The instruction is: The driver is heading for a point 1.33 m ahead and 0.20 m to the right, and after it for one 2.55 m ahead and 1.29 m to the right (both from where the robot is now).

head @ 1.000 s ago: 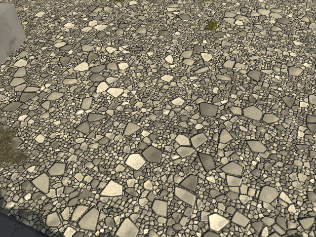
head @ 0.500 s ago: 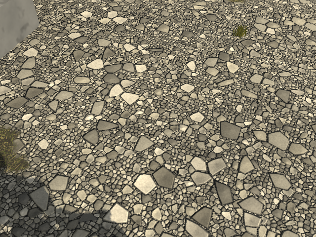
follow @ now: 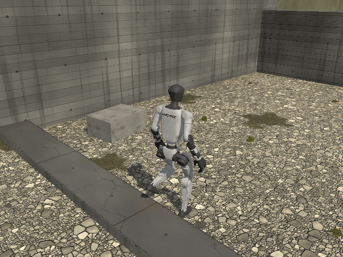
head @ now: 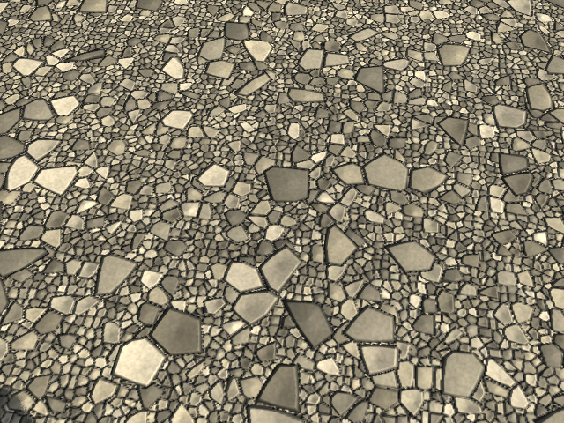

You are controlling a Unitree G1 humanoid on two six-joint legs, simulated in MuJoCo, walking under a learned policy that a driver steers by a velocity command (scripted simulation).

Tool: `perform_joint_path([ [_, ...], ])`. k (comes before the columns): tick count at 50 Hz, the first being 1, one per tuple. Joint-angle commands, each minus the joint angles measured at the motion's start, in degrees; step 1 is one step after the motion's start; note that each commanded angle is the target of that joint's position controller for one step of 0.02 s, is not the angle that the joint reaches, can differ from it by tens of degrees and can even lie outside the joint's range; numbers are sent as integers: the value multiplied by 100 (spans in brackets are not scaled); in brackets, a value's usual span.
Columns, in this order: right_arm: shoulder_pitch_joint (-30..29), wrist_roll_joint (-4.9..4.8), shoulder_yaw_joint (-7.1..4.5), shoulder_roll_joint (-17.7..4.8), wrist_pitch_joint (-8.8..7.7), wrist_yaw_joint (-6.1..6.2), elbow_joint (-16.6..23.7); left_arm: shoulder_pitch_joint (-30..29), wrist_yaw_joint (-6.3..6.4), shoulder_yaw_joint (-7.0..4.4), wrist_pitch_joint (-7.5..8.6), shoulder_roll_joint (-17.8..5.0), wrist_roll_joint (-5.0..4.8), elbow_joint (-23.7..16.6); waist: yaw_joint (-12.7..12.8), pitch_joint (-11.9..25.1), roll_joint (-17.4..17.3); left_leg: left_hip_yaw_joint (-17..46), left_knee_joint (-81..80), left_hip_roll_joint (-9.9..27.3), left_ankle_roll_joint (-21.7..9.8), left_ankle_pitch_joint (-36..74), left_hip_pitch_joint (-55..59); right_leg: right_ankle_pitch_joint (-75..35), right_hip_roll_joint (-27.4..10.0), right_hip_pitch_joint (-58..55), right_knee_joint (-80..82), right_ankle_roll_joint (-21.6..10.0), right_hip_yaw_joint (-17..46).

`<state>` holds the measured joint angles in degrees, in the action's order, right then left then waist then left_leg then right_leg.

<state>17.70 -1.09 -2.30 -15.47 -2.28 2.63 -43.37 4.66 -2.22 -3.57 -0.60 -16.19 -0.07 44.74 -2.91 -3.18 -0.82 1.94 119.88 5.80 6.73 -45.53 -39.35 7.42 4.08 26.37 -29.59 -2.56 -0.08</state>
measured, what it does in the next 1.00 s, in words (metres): walks ahead, turning right: left foot, then right foot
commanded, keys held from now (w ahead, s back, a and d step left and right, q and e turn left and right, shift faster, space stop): e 0.46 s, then no key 0.12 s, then w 0.42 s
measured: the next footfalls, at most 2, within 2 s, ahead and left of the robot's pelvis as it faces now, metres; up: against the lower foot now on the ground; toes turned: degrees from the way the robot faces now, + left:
left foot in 0.34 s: +0.18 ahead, +0.15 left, +0.00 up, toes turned -17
right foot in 0.70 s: +0.10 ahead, -0.08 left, +0.00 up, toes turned -21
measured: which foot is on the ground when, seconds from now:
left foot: up 0.00-0.32, down 0.34-0.70, up 0.72-1.00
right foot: down 0.00-0.34, up 0.36-0.68, down 0.70-1.00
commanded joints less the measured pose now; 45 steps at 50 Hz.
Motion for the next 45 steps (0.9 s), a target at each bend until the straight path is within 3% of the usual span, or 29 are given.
perform_joint_path([
  [1, 125, -44, -63, -556, 71, 169, 743, 181, 184, -116, -120, -1054, 83, -588, 55, 2175, -401, 418, -367, 113, -37, 1428, -1617, -3490, -2901, -2283, 336, -1989, 2672],
  [2, 195, -40, -185, -823, 198, 249, 657, 67, 132, -95, -46, -1059, 146, -666, -98, 1607, -251, 317, -1232, 3, -143, 2081, -1072, -2656, -2385, -1164, 656, -1752, 2350],
  [3, 217, 82, -211, -721, 240, 333, 655, -64, 109, -105, 15, -1084, 163, -700, -166, 1242, 193, 216, -1541, -155, -149, 2355, -880, -2555, -1967, -593, 668, -1618, 2057],
  [4, -64, 203, -176, -605, 222, 366, 846, 75, 243, -113, 41, -1131, 126, -668, -101, 837, 283, 188, -2889, -257, -81, 3034, -776, -1906, -1532, -204, 818, -1456, 1673],
  [5, -327, 291, -196, -541, 167, 362, 957, 174, 378, -106, 66, -1028, 97, -673, -25, 820, 340, 214, -3806, -294, -29, 3525, -524, -1992, -1297, -186, 738, -1330, 1584],
  [6, -509, 353, -134, -307, 128, 319, 1068, 239, 494, -107, 22, -944, 20, -644, 18, 1043, 460, 237, -4888, -341, 31, 3844, -396, -1914, -1116, -552, 627, -1188, 1496],
  [8, -759, 295, -55, 15, 128, 186, 1167, 279, 625, -142, -113, -899, -58, -707, 158, 1423, 897, 350, -5977, -430, 151, 3948, -23, -1264, -1171, -1009, 596, -1119, 1740],
  [11, -1058, 146, -157, -178, 202, 41, 1265, 307, 566, -214, -186, -903, -46, -856, 320, 1121, 1070, 404, -7023, -582, 40, 3463, 394, 661, -1214, -788, 812, -1036, 2352],
  [14, -1070, 148, -261, -281, 137, -50, 1243, 491, 463, -221, -243, -863, -22, -927, 397, 774, 1270, 280, -7959, -823, -196, 2903, 1123, 1034, -1105, -577, 719, -942, 2731],
  [16, -716, 152, -341, -316, 58, -114, 1128, 501, 441, -177, -258, -703, -35, -994, 170, 723, 1233, 175, -9167, -750, -417, 3392, 2218, 1046, -825, -287, 370, -667, 2777],
  [17, -334, 213, -434, -584, 34, -112, 1085, 624, 428, -112, -229, -431, 2, -1023, 71, 928, 947, 639, -9339, -4, -685, 3784, 3216, 1544, -608, 339, -261, -359, 2595],
  [18, -31, 378, -554, -1101, 72, -93, 1067, 881, 396, -15, -178, -25, 41, -1138, 249, 1254, -739, 2081, -9522, 1418, -1436, 4877, 4213, 2674, 245, 1454, -1907, 131, 1527],
  [19, 232, 435, -584, -1044, 69, -148, 948, 452, 397, -157, -37, -475, -27, -1376, 62, 1299, -1599, 3329, -9935, 1939, -2244, 4695, 4054, 3307, 351, 2158, -3064, 417, 1151],
  [20, 7, 357, -505, -827, 50, -153, 1016, 392, 390, -311, -7, -900, -3, -1326, 108, 1059, -1252, 2967, -9915, 1814, -2293, 4350, 3822, 2895, 98, 2374, -4036, 548, 1178],
  [21, -391, 282, -455, -642, 82, -138, 1075, 445, 400, -366, -63, -951, -21, -1214, 265, 860, -1026, 2287, -9893, 1438, -2030, 4234, 3428, 2418, -36, 2298, -4378, 622, 1080],
  [23, -1098, 208, -387, -491, 160, -106, 1188, 639, 388, -368, -230, -834, -48, -1092, 477, 582, -811, 1238, -9918, 922, -1730, 4577, 2659, 1679, -130, 1874, -4808, 762, 657],
  [25, -1015, 265, -369, -520, 231, -76, 1099, 577, 338, -226, -267, -428, -65, -1126, 427, 596, -744, 632, -9973, 606, -1673, 4517, 2312, 1291, -148, 1400, -4261, 797, 263],
  [29, -879, 227, -333, -630, 273, -76, 940, 331, 183, -25, -181, -48, -43, -1270, 297, 889, -1030, 329, -9976, 608, -1716, 3895, 2124, 1303, -369, 72, -2254, 653, 91],
  [31, -598, 142, -322, -627, 234, -140, 799, 437, 121, -25, -149, -63, -43, -1192, 178, 933, -1123, 494, -10100, 705, -1698, 2383, 1974, 1502, -278, -530, -1470, 488, -179],
  [33, -464, 54, -340, -761, 240, -198, 721, 666, 92, -92, -91, -168, -76, -1092, 263, 638, -1027, 684, -10024, 715, -1629, 1228, 1693, 1318, -60, -1114, -508, 246, -496],
  [34, -368, 68, -341, -777, 221, -215, 696, 784, 93, -140, -46, -248, -86, -1052, 312, 463, -915, 710, -9815, 642, -1523, 1141, 1534, 1405, -2, -1413, -94, 113, -484],
  [35, -371, 96, -282, -575, 170, -229, 687, 1115, 136, -174, 7, -337, -89, -1012, 456, 550, -712, 622, -9304, 535, -1282, 1146, 1138, 1407, -293, -2046, 58, -64, 0],
  [36, -549, 196, -141, -54, 78, -278, 818, 1737, 225, -267, 61, -742, -46, -924, 568, 753, 587, -137, -7204, -30, -779, 1247, 110, 970, -1502, -2863, 465, -469, 1707],
  [37, -900, 28, -173, -297, -75, -252, 1183, 2169, 152, -460, 116, -1412, 23, -791, 795, 491, 2008, -425, -6055, -613, -609, 777, -1363, 2274, -2612, -2879, 1479, -1545, 3975],
  [38, -1325, -104, -327, -755, -168, -212, 1255, 2244, 131, -385, 230, -1149, 26, -776, 976, 50, 1357, 95, -5235, -363, -645, 1069, -1967, 2519, -2652, -2846, 1683, -1829, 4233],
  [39, -1239, -110, -359, -777, -183, -214, 1194, 2038, 148, -291, 295, -888, 12, -733, 756, -114, 1166, 223, -4925, -206, -734, 1721, -2229, 2331, -2463, -2806, 1553, -1604, 3721],
  [41, -866, 103, -352, -657, -166, -201, 947, 1420, 181, -179, 325, -557, -46, -823, 415, 22, 759, 274, -5107, 28, -703, 2871, -1874, 1590, -1983, -2409, 1565, -1233, 2711],
  [43, -727, 142, -304, -486, -179, -260, 801, 1237, 246, -129, 317, -427, 27, -773, 266, 173, 766, 129, -5366, 33, -549, 3638, -1226, 489, -1665, -1969, 1698, -1092, 1917],
  [45, -914, 151, -214, -285, -193, -326, 790, 1379, 287, -132, 303, -421, 2, -631, 349, 214, 568, -32, -6172, -1, -464, 4116, -889, -68, -1464, -1892, 1693, -963, 1276],
])
Keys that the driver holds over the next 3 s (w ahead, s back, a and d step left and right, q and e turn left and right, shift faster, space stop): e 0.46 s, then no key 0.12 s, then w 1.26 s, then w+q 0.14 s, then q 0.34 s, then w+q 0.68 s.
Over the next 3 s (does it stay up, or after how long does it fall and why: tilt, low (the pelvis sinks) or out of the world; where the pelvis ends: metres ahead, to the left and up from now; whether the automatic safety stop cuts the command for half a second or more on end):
stays up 1.07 -0.24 0.01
